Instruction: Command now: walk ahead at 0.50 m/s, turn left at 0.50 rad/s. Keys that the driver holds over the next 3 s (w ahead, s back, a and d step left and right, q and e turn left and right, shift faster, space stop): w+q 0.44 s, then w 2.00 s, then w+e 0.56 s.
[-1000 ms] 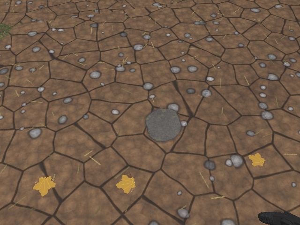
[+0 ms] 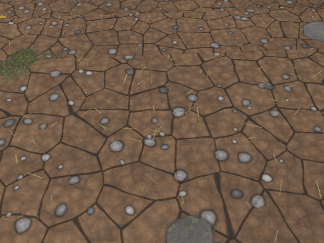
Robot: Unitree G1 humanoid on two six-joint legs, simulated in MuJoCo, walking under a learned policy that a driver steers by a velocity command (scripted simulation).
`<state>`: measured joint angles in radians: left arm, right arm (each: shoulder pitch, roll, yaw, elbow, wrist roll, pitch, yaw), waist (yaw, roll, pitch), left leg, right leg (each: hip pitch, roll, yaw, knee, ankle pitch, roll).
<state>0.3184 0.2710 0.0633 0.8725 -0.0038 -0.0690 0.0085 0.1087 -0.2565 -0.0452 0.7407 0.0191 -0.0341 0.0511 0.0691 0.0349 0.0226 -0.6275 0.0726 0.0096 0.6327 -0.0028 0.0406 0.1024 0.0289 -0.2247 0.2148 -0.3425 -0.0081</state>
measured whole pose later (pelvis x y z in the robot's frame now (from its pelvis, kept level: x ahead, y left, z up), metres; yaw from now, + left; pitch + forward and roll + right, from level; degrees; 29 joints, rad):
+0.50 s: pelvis +0.29 +0.03 +0.00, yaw +17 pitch +2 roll +1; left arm 0.02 0.28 0.04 0.70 0.00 -0.11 -0.02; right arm 0.36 -0.29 -0.08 0.73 0.02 -0.03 -0.02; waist -0.08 -0.04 0.02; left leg -0.09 -0.11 -0.19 0.42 -0.36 0.06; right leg -0.54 -0.02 0.09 0.50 0.02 0.04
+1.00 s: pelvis +0.55 +0.10 +0.01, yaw +21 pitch +2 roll -2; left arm 0.40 0.29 0.05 0.89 -0.02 -0.07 -0.01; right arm 0.04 -0.25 -0.03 0.64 0.02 -0.07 0.03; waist 0.12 0.03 0.02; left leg -0.55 0.05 -0.02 0.54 -0.04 0.02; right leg 0.02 0.02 -0.01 0.26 -0.32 -0.01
